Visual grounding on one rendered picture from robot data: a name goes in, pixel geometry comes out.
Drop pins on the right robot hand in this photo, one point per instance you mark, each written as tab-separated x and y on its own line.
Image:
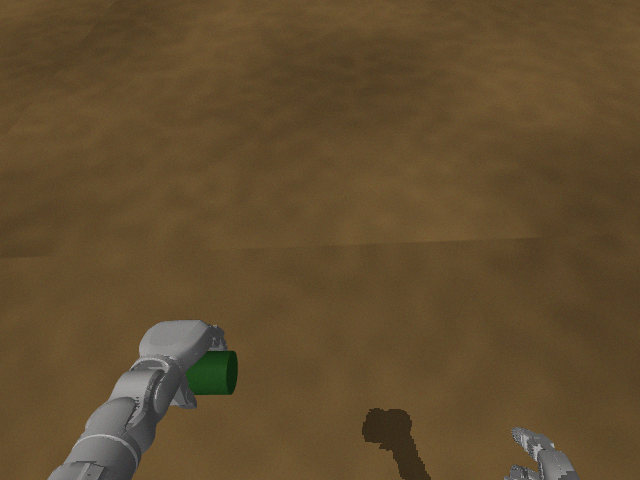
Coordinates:
552	464

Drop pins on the left robot hand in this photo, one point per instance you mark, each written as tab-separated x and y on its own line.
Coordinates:
184	342

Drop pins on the left robot arm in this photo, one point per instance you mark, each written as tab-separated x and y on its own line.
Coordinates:
124	427

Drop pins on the can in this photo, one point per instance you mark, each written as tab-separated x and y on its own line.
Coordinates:
214	374

